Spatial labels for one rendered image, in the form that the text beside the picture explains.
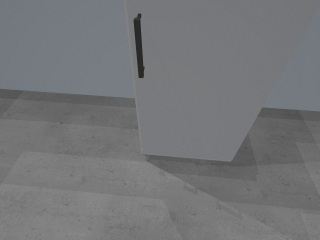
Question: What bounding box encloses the fridge door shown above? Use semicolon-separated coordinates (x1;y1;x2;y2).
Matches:
126;0;320;161

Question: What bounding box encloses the handle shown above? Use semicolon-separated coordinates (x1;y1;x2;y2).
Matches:
133;13;145;78

